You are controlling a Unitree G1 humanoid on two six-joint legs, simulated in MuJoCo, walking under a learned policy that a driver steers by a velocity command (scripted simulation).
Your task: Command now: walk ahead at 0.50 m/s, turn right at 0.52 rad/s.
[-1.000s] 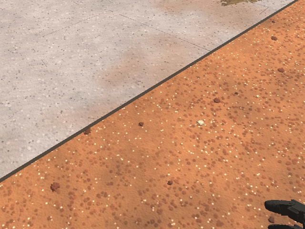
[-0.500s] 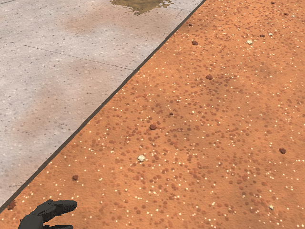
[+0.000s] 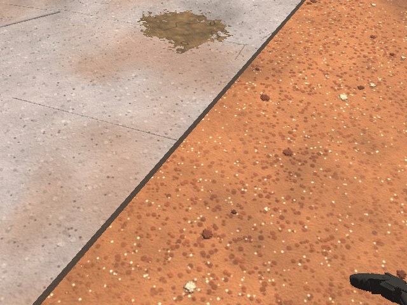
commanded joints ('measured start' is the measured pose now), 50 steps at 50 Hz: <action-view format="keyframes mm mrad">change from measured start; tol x32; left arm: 1 14 125 16 -104 -27 -27 1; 19 -393 38 4 -260 -1 12 -68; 24 58 257 104 -157 -10 37 -33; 50 73 42 -3 -176 -17 -11 5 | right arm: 1 315 -180 -65 17 9 12 -9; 42 -101 -106 -34 -86 12 1 1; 50 355 -265 -100 2 -2 -7 -3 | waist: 1 -169 212 -222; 19 -148 63 72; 25 -37 -311 -343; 47 -96 -116 -38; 50 -137 352 -369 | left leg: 1 723 409 -661 -247 -438 201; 6 327 274 -200 -358 -56 152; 22 524 281 222 -56 712 80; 23 415 241 249 171 696 47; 25 -244 -28 81 815 -475 -49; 27 -385 56 -62 820 -343 0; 47 147 3 -46 -87 67 0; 50 847 440 -802 -202 -325 255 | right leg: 1 -651 -53 20 563 -47 1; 19 -489 -133 -174 -68 423 -28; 23 17 17 -257 -155 351 -134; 25 542 -364 614 -354 81 -400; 33 -26 -208 185 -502 516 -274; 46 28 -192 268 -313 430 -162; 50 -569 35 35 515 -116 0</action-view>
